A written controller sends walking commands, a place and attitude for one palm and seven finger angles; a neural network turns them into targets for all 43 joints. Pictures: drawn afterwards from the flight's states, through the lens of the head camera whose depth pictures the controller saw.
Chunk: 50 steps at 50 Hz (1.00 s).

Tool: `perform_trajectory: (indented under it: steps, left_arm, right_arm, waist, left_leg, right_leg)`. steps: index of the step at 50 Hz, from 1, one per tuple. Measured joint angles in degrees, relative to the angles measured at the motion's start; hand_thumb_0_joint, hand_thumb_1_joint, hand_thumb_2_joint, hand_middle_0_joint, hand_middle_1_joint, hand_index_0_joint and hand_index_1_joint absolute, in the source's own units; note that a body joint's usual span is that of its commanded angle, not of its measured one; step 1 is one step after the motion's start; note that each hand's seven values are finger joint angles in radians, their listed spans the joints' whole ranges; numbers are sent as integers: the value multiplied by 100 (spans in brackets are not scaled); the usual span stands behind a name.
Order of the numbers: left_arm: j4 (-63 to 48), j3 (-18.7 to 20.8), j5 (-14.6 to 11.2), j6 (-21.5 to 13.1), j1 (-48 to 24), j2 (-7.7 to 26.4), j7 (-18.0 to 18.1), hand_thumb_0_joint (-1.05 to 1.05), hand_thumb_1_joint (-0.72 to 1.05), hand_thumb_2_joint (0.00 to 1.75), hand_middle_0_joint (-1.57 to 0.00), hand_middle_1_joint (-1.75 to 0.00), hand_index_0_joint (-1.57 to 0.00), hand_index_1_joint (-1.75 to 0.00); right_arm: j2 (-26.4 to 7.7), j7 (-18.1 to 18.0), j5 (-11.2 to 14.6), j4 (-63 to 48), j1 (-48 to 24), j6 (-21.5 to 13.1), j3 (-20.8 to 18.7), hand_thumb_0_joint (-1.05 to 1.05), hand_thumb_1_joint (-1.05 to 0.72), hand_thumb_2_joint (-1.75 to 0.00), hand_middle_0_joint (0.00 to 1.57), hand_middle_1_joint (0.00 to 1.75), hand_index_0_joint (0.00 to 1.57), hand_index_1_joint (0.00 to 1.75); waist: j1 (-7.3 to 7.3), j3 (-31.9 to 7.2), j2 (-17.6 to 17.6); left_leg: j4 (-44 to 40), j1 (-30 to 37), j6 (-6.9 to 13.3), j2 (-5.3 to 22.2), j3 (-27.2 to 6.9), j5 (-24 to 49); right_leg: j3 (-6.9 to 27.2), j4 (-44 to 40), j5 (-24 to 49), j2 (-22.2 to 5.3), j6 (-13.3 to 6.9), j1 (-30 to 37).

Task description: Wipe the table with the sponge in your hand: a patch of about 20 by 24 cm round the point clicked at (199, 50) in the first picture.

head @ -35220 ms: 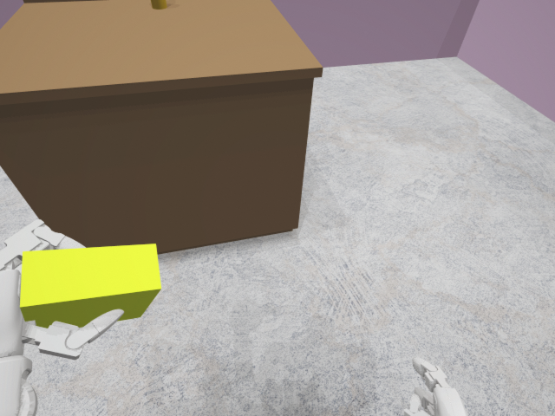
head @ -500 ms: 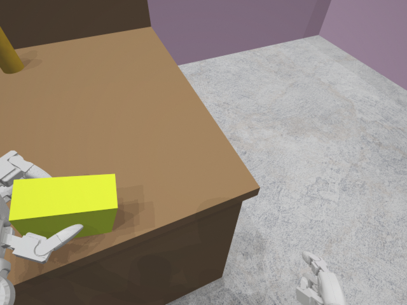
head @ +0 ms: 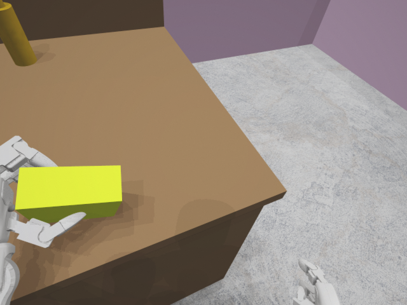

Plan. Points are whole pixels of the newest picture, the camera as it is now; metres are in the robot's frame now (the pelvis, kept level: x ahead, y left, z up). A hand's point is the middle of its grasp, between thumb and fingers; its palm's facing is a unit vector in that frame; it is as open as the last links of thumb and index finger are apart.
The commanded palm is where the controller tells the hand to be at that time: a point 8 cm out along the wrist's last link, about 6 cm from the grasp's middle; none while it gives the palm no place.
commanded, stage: come to a stop and stand still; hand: left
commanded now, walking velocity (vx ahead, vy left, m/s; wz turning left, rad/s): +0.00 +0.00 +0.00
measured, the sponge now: (89, 195) +0.24 +0.20 +0.14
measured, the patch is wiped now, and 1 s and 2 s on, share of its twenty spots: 0.05 0.05 0.05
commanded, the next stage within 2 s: look again from close up in 0.42 s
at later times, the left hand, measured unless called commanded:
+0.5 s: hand (32, 183) +0.24 +0.27 +0.16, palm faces +0.40 -0.86 -0.32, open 9.8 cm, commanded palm +0.17 +0.30 +0.18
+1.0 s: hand (13, 153) +0.26 +0.30 +0.19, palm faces +0.48 -0.77 -0.41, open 9.8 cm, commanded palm +0.18 +0.29 +0.19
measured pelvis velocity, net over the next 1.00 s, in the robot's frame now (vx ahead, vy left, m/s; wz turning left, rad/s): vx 0.01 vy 0.00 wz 0.04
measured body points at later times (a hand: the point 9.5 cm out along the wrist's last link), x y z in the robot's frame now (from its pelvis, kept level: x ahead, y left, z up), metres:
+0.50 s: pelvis +0.02 +0.02 +0.00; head +0.05 +0.05 +0.45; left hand +0.21 +0.32 +0.18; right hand +0.21 -0.20 -0.06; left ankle +0.02 +0.09 -0.74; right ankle +0.02 -0.13 -0.74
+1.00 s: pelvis +0.01 +0.00 +0.00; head +0.03 +0.02 +0.45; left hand +0.23 +0.34 +0.22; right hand +0.19 -0.21 -0.09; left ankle +0.02 +0.09 -0.74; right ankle +0.02 -0.13 -0.74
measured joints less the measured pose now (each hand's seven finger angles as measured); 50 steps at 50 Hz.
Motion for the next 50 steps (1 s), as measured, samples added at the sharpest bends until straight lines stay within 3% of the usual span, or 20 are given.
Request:
perform_trajectory:
  steps: [10, 44, 45, 47, 50]
  left_arm:
    - [-201, -85, 51, 32, 78, -90, -2, 0, -51, 102, -84, -142, -79, -144]
    - [-175, -13, 177, 172, 214, -151, 284, 0, -50, 102, -82, -144, -77, -147]
    - [-99, -58, 194, 154, -13, 68, 230, 0, -50, 102, -83, -144, -78, -147]
    - [381, -29, 412, 249, -920, 607, -2, 0, -50, 102, -83, -143, -78, -146]
    - [904, 237, 230, 988, -1741, 754, -262, 0, -51, 102, -84, -143, -79, -145]
  right_arm:
    - [227, 128, -39, 1, -273, -34, 166, 2, -90, -90, 21, 30, 20, 30]
    - [-65, -41, 31, 6, -194, 229, -67, 2, -90, -90, 20, 30, 20, 30]
    - [-114, -182, 112, -145, -87, 263, 42, 2, -90, -90, 20, 30, 20, 30]
    - [-113, -199, -10, -139, 7, 187, 66, 2, -90, -90, 20, 30, 20, 30]
    - [-143, -31, -52, 155, -207, 225, 146, 2, -90, -90, 20, 30, 20, 30]
  waist:
    - [70, 61, 0]
    - [28, 111, 189]
    - [70, 161, 198]
    - [231, 221, 147]
    - [303, 79, 146]
  left_leg:
    - [21, 75, 121, -103, 0, -129]
    - [-101, 204, 79, -86, -63, -86]
    - [-41, 181, 79, -89, -113, -99]
    - [79, 118, 26, -151, -200, -117]
    - [138, 42, -36, -164, -188, -111]
  right_leg:
    - [-2, -173, -27, -104, 142, 179]
    - [-68, -306, -3, -84, 104, 333]
    - [-97, -232, -60, -76, 121, 329]
    - [-171, 92, -162, -127, -13, 210]
    - [-159, 326, -316, -147, -38, 49]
